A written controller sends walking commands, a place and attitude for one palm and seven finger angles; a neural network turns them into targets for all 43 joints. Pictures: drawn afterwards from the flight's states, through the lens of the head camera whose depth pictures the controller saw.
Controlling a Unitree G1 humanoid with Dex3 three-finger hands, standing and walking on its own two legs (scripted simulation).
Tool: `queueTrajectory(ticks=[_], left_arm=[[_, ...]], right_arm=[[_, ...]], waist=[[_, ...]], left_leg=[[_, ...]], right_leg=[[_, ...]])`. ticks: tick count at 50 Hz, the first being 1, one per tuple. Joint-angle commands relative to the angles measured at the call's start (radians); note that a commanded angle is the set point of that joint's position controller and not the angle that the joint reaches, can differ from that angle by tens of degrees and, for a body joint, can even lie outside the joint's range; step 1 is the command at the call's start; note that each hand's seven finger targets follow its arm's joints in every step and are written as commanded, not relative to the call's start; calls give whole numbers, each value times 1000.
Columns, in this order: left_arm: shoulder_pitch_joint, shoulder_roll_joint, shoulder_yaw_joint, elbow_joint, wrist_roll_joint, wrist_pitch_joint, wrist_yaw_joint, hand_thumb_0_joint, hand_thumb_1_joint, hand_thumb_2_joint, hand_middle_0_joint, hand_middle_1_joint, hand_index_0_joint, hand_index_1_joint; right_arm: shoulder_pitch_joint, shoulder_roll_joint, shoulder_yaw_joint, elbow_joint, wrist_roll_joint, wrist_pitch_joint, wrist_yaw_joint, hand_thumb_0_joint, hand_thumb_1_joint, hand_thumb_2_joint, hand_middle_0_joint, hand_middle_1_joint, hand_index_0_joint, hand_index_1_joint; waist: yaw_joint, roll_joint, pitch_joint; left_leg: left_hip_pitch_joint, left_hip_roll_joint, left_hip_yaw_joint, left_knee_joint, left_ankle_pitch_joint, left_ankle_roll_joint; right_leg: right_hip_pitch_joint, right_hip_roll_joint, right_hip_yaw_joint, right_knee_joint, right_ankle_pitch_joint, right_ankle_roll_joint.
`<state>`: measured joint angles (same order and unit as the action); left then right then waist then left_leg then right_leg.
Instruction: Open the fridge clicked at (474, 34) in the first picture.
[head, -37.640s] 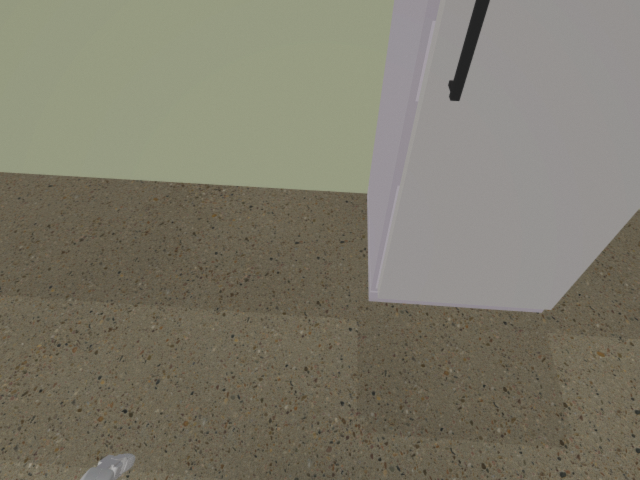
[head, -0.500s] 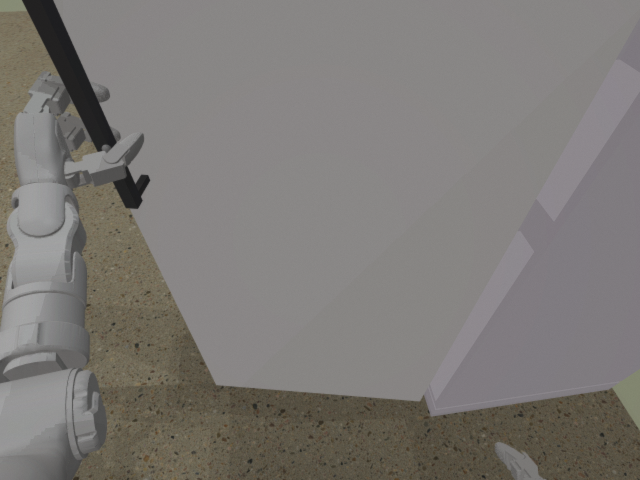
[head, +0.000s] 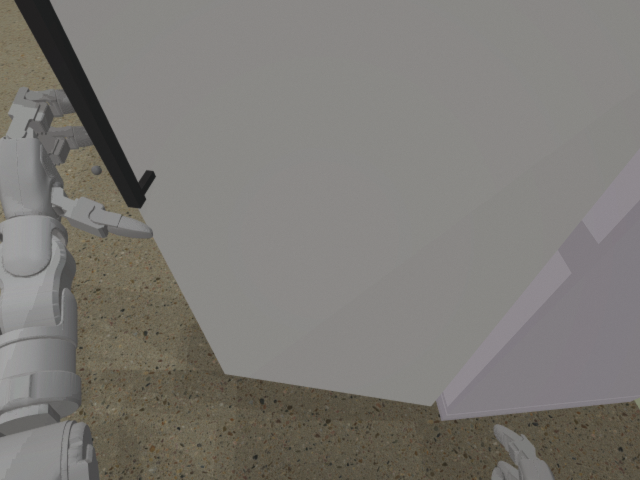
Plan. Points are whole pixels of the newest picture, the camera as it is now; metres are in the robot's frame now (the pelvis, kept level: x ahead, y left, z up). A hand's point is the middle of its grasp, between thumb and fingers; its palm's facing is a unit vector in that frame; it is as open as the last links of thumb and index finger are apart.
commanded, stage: slip the hand off the handle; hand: left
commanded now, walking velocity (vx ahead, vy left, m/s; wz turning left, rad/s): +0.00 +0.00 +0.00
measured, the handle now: (97, 97) +0.43 +0.27 +0.25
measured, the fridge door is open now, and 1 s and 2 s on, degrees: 76 76 76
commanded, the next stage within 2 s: draw the hand back to the body in 1.24 s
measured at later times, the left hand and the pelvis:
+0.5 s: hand (50, 168) +0.39 +0.33 +0.19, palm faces +0.37 -0.90 -0.22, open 14.7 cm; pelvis +0.01 +0.02 +0.00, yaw +0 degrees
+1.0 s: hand out of the picture +0.30 +0.34 +0.19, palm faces +0.40 -0.89 -0.23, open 14.7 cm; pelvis +0.00 +0.02 +0.00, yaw +1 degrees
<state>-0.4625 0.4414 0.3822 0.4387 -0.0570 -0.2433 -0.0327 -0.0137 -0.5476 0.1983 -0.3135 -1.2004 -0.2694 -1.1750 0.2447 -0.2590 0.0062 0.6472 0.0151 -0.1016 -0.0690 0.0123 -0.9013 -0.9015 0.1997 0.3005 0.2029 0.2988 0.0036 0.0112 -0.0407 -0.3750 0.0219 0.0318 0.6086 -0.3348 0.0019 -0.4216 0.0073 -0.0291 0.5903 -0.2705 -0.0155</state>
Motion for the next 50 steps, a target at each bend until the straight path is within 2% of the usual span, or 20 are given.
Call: queueTrajectory(ticks=[1,3,4,7,8,10,12,14,15,19,25,27,29,30,35,39,40,43,46,50], left_arm=[[-382,294,68,-228,-3,-72,1,0,-550,200,-250,-1150,-250,-1150],[-428,297,60,-279,0,-84,-5,0,-550,200,-250,-1150,-250,-1150],[-412,317,82,-270,2,-86,-8,0,-550,200,-250,-1150,-250,-1150],[-423,290,52,-247,-6,-92,-26,0,-550,200,-250,-1150,-250,-1150],[-419,312,74,-243,-10,-95,-29,0,-550,200,-250,-1150,-250,-1150],[-407,281,45,-220,-12,-83,-41,0,-550,200,-250,-1150,-250,-1150],[-417,306,61,-183,-15,-69,-51,0,-550,200,-250,-1150,-250,-1150],[-372,316,85,-181,-24,-60,-59,0,-550,200,-250,-1150,-250,-1150],[-333,349,123,-156,-28,-53,-61,0,-550,200,-250,-1150,-250,-1150],[-347,377,152,-122,-39,-58,-79,0,-550,200,-250,-1150,-250,-1150],[-395,456,196,-144,-27,-115,-109,0,-550,200,-250,-1150,-250,-1150],[-410,441,174,-139,-29,-127,-126,0,-550,200,-250,-1150,-250,-1150],[-349,401,152,-178,-44,-132,-144,0,-550,200,-250,-1150,-250,-1150],[-320,361,122,-189,-59,-125,-154,0,-550,200,-250,-1150,-250,-1150],[-206,385,182,-209,-103,-82,-162,0,-550,200,-250,-1150,-250,-1150],[-147,421,240,-303,-110,-75,-132,0,-550,200,-250,-1150,-250,-1150],[-127,376,207,-326,-111,-72,-130,0,-550,200,-250,-1150,-250,-1150],[-114,416,245,-355,-105,-77,-118,0,-550,200,-250,-1150,-250,-1150],[-77,355,193,-412,-108,-73,-134,0,-550,200,-250,-1150,-250,-1150],[-49,315,151,-427,-131,-52,-166,0,-550,200,-250,-1150,-250,-1150]], right_arm=[[12,-138,-55,-110,0,-26,-16,0,-900,-900,200,300,200,300],[10,-133,-54,-113,-2,-22,-19,0,-900,-900,200,300,200,300],[23,-130,-54,-110,-4,-19,-17,0,-900,-900,200,300,200,300],[10,-127,-49,-108,-1,-17,-20,0,-900,-900,200,300,200,300],[19,-130,-51,-101,-1,-13,-23,0,-900,-900,200,300,200,300],[16,-127,-47,-107,3,-11,-22,0,-900,-900,200,300,200,300],[19,-133,-46,-102,5,-7,-26,0,-900,-900,200,300,200,300],[26,-134,-47,-110,4,-2,-23,0,-900,-900,200,300,200,300],[31,-136,-47,-112,4,1,-24,0,-900,-900,200,300,200,300],[42,-142,-45,-112,5,10,-26,0,-900,-900,200,300,200,300],[61,-147,-50,-108,-4,15,-28,0,-900,-900,200,300,200,300],[63,-147,-49,-106,-4,17,-29,0,-900,-900,200,300,200,300],[61,-143,-52,-118,-3,16,-28,0,-900,-900,200,300,200,300],[57,-143,-51,-124,-1,14,-27,0,-900,-900,200,300,200,300],[35,-151,-51,-137,7,8,-34,0,-900,-900,200,300,200,300],[6,-143,-42,-156,5,-2,-35,0,-900,-900,200,300,200,300],[-4,-137,-38,-165,5,-7,-33,0,-900,-900,200,300,200,300],[-13,-139,-39,-158,4,-12,-40,0,-900,-900,200,300,200,300],[-35,-127,-34,-169,5,-28,-41,0,-900,-900,200,300,200,300],[-57,-126,-26,-166,14,-45,-54,0,-900,-900,200,300,200,300]], waist=[[-16,23,-332],[-16,83,-364],[-9,79,-399],[-18,85,-354],[-14,85,-351],[-18,94,-341],[-20,80,-313],[-2,75,-330],[9,41,-332],[4,17,-307],[-2,90,-351],[-10,118,-347],[0,160,-369],[-3,149,-366],[18,76,-300],[43,77,-291],[39,70,-283],[39,73,-260],[29,122,-270],[15,116,-210]], left_leg=[[94,-17,4,-30,376,25],[126,-17,-1,-19,413,23],[144,-16,-9,-16,440,22],[140,-14,-20,-15,421,16],[136,-12,-22,-12,443,16],[140,-12,-28,-13,446,11],[121,-10,-34,-21,420,8],[119,-12,-33,-21,452,9],[102,-11,-36,-24,444,9],[73,-10,-32,-30,411,10],[100,-12,-38,-13,426,9],[107,-11,-41,-11,421,6],[143,-7,-53,-8,461,-1],[154,-7,-55,-6,456,-1],[89,-8,-57,-34,361,3],[68,-11,-55,-52,343,2],[71,-13,-54,-53,327,4],[62,-11,-49,-55,296,7],[95,-15,-49,-51,295,4],[95,-15,-56,-58,229,6]], right_leg=[[177,-12,16,-25,355,0],[175,-12,15,-15,363,-6],[181,-6,13,-8,373,-7],[145,-3,6,-12,339,-8],[157,-3,4,-11,351,-12],[136,-1,1,-8,342,-11],[125,-2,-4,-13,320,-12],[151,-2,-3,-10,346,-12],[163,-1,-5,-9,344,-12],[156,1,-6,-12,326,-10],[130,9,2,-2,301,-14],[107,10,-2,-1,282,-15],[100,14,-6,1,270,-18],[89,15,-9,-2,263,-16],[112,12,-17,-19,228,-15],[149,9,-17,-17,224,-18],[136,10,-18,-19,210,-14],[138,7,-14,-26,188,-15],[119,9,-14,-24,182,-14],[87,8,-16,-42,131,-13]])
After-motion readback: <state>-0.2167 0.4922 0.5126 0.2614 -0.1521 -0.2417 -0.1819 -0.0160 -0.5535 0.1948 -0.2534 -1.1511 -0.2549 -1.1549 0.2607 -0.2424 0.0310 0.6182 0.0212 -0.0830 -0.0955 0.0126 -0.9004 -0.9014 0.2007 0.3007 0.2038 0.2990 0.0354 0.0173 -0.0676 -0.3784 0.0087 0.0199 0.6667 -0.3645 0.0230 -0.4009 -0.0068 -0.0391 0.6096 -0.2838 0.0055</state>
